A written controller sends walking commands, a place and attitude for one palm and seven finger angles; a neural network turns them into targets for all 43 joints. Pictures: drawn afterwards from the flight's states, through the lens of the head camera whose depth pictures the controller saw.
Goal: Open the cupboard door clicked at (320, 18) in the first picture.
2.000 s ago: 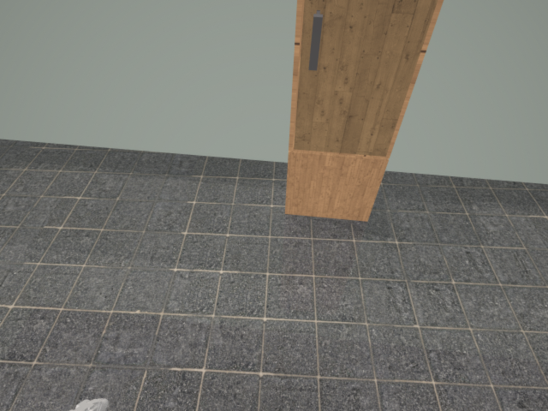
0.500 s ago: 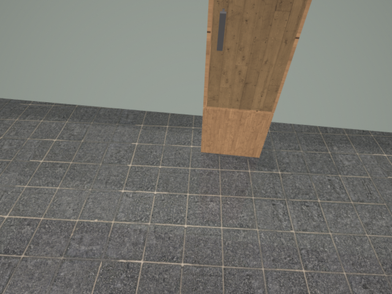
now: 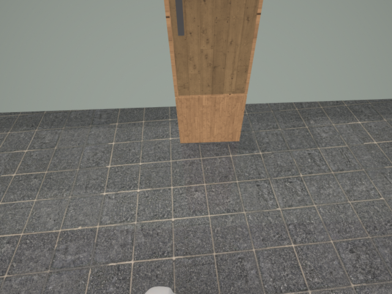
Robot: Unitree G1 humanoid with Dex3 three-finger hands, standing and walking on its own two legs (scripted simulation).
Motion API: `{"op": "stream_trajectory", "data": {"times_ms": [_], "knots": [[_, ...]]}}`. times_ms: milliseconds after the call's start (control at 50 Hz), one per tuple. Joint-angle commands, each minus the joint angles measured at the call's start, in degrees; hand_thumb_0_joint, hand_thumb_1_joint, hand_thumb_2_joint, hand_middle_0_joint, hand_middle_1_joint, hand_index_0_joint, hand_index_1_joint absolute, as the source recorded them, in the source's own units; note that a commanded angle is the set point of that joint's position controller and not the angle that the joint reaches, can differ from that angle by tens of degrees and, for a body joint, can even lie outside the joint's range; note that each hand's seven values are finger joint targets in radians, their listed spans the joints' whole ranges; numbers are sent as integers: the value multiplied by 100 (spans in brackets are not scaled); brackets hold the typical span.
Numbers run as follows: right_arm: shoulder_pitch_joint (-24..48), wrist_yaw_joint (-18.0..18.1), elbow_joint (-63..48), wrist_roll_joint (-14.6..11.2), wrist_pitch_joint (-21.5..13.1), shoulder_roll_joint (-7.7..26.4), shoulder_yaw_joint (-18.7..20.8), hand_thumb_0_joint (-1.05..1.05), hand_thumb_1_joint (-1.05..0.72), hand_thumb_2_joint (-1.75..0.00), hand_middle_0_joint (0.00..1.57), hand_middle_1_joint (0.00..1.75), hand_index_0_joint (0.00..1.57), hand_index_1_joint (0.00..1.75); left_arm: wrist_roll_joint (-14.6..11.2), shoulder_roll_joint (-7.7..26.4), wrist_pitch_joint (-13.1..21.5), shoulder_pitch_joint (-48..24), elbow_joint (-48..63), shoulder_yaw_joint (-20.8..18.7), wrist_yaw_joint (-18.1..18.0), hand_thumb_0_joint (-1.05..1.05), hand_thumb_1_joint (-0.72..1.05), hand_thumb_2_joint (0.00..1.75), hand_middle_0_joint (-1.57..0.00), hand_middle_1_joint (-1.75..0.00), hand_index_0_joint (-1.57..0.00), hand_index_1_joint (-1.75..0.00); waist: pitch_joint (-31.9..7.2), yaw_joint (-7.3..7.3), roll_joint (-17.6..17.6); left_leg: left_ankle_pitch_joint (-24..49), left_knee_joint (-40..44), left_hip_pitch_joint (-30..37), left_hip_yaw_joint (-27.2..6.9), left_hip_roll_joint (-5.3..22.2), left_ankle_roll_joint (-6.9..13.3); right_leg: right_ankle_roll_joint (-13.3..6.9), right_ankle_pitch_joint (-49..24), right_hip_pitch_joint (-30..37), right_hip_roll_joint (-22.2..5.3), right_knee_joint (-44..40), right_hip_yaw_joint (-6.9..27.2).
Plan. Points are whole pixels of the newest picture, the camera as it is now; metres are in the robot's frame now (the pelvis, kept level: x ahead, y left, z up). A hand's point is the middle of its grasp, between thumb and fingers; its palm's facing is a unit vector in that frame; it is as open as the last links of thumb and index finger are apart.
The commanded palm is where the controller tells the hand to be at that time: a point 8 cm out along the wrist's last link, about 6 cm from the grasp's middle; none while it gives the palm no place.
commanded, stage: walk to a spot facing it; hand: left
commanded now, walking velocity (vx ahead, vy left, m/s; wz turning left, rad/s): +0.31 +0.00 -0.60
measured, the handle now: (180, 13) +1.09 +0.18 +0.10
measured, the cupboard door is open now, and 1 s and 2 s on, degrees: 0 0 0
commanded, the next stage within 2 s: turn to face it in 0.74 s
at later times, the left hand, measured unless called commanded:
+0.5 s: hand (119, 243) +0.25 +0.24 -0.15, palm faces -0.24 -0.95 -0.21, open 7.4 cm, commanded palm none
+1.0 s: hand (203, 173) +0.49 +0.04 -0.16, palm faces -0.58 -0.80 -0.16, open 7.4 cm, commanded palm none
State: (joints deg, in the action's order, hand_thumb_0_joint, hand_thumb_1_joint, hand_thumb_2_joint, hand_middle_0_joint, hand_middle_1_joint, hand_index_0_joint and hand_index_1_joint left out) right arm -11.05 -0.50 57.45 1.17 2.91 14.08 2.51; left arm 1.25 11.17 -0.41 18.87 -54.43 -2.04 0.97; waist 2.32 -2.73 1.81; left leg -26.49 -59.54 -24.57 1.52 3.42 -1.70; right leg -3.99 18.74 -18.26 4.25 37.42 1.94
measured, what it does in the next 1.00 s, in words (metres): walks ahead, turning right: left foot, then right foot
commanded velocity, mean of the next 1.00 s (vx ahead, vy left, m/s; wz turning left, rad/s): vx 0.15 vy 0.00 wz -0.37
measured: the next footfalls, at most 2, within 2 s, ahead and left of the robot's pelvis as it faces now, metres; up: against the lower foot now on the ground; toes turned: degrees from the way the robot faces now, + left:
left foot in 0.32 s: +0.15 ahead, +0.15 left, +0.00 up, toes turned -9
right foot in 0.74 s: +0.31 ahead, -0.17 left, +0.00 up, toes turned -34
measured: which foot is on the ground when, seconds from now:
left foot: up 0.00-0.30, down 0.32-0.72, up 0.74-1.00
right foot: down 0.00-0.30, up 0.32-0.72, down 0.74-1.00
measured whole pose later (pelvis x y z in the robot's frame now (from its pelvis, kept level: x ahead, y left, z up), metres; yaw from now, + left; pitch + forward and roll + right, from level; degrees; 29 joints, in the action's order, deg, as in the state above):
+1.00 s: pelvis +0.29 -0.03 +0.00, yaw -32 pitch -1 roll -2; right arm -13.6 1.2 53.4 1.0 0.1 10.6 1.2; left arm 1.2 10.9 -1.7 5.5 -53.1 -1.2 -0.2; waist 3.9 4.3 -0.3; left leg -20.8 -54.7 -29.2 2.9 7.8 -2.6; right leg -2.3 13.0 -20.3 2.3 34.0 -4.1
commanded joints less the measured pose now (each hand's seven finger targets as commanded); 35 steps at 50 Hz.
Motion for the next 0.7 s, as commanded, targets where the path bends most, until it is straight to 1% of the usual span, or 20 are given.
{"op": "stream_trajectory", "data": {"times_ms": [0,60,80,160,200,220,240,260,280,300,320,360,380,420,500,580,620,640,660,680], "knots": [[347,-21,-785,23,-401,546,194,0,-90,-90,20,30,20,30,17,1229,264,19,407,-333,-136,0,90,90,-20,-30,-20,-30,-64,234,-607,820,-199,-1014,-209,171,-100,-723,1071,513,-1564,-2641,2644],[475,-5,-876,4,-432,362,176,0,-90,-90,20,30,20,30,14,1110,301,388,234,-347,-105,0,90,90,-20,-30,-20,-30,-128,96,-762,894,488,-872,-56,61,-145,-734,333,722,-1377,-2515,2345],[534,-10,-904,-8,-452,303,174,0,-90,-90,20,30,20,30,24,1121,299,464,202,-361,-102,0,90,90,-20,-30,-20,-30,-124,53,-691,863,714,-841,-2,24,-144,-758,256,809,-1380,-2492,2332],[707,14,-1056,-38,-536,222,146,0,-90,-90,20,30,20,30,36,1083,268,598,149,-394,-97,0,90,90,-20,-30,-20,-30,-240,-68,-1027,728,1634,-450,16,-182,-104,-732,-136,960,-1282,-2306,2453],[549,40,-1071,-69,-600,211,145,0,-90,-90,20,30,20,30,47,1150,245,403,200,-441,-108,0,90,90,-20,-30,-20,-30,-290,20,-1108,588,2228,24,-12,-219,-70,-705,-410,866,-1292,-2046,2473],[376,70,-1010,-77,-631,242,145,0,-90,-90,20,30,20,30,33,1111,231,299,227,-445,-113,0,90,90,-20,-30,-20,-30,-303,111,-1050,794,2706,652,-2,-266,-55,-607,-478,470,-1172,-1835,2424],[-32,110,-870,-86,-665,316,157,0,-90,-90,20,30,20,30,11,1101,211,105,285,-455,-104,0,90,90,-20,-30,-20,-30,-391,332,-887,1115,3329,1571,47,-307,-52,-429,-399,-84,-913,-1439,2186],[-602,196,-674,-87,-710,604,212,0,-90,-90,20,30,20,30,-12,865,201,14,361,-418,-77,0,90,90,-20,-30,-20,-30,-584,548,-194,900,3856,2960,-365,193,54,-216,-135,-1047,-528,-674,1849],[-1226,229,-545,-15,-705,1239,368,0,-90,-90,20,30,20,30,-64,520,207,52,443,-371,15,0,90,90,-20,-30,-20,-30,-917,816,1496,-248,4384,3948,-2222,1741,508,107,998,-2268,150,942,869],[-1440,225,-576,-2,-664,1414,379,0,-90,-90,20,30,20,30,-17,527,267,-222,635,-397,47,0,90,90,-20,-30,-20,-30,-485,838,1407,-617,4852,3371,-2982,2636,985,311,1405,-2661,-107,2009,186],[-1213,207,-583,24,-663,1079,314,0,-90,-90,20,30,20,30,32,657,247,-493,602,-420,72,0,90,90,-20,-30,-20,-30,-109,771,809,-718,5021,2701,-2846,2507,1047,362,1075,-2662,-441,2608,181],[-689,205,-619,20,-704,607,162,0,-90,-90,20,30,20,30,76,610,155,-557,460,-456,185,0,90,90,-20,-30,-20,-30,490,426,598,61,5050,1844,-1607,1925,820,427,217,-2534,-824,3018,55],[-601,213,-606,9,-744,478,118,0,-90,-90,20,30,20,30,85,572,117,-498,425,-428,226,0,90,90,-20,-30,-20,-30,462,319,556,634,4975,1712,-1134,1755,778,466,-26,-2382,-907,3049,-24],[-763,236,-500,13,-805,430,100,0,-90,-90,20,30,20,30,90,400,35,-513,443,-384,253,0,90,90,-20,-30,-20,-30,372,264,556,1775,4825,1872,-379,1557,767,548,-362,-2369,-951,3024,-150],[-1208,247,-255,12,-832,425,96,0,-90,-90,20,30,20,30,89,246,-18,-1159,663,-279,287,0,90,90,-20,-30,-20,-30,425,374,552,3303,4607,2399,362,1487,753,579,-761,-2589,-989,2194,-511],[-1496,240,-57,53,-745,432,109,0,-90,-90,20,30,20,30,55,190,-8,-1888,838,-196,275,0,90,90,-20,-30,-20,-30,530,606,690,4698,4231,2415,988,1378,665,446,-780,-1816,-672,672,-1050],[-1394,254,-67,18,-698,598,171,0,-90,-90,20,30,20,30,59,280,17,-1679,787,-205,257,0,90,90,-20,-30,-20,-30,309,411,740,5851,3654,2546,1260,1385,605,288,-905,-1205,-412,218,-1234],[-1349,250,-77,3,-686,724,212,0,-90,-90,20,30,20,30,77,404,48,-1350,671,-247,234,0,90,90,-20,-30,-20,-30,15,251,721,6322,3026,2552,1327,1402,535,191,-892,-577,-307,-27,-1246],[-1231,230,-136,-29,-671,863,240,0,-90,-90,20,30,20,30,87,585,92,-704,496,-298,201,0,90,90,-20,-30,-20,-30,-402,-80,658,6382,2115,2346,1430,1335,406,111,-1051,380,-164,-335,-1310],[-1226,176,-218,-79,-655,799,215,0,-90,-90,20,30,20,30,103,971,157,-13,305,-381,143,0,90,90,-20,-30,-20,-30,-894,-438,288,5388,811,1301,1402,1261,160,-9,-1852,2046,-399,-739,-1067]]}}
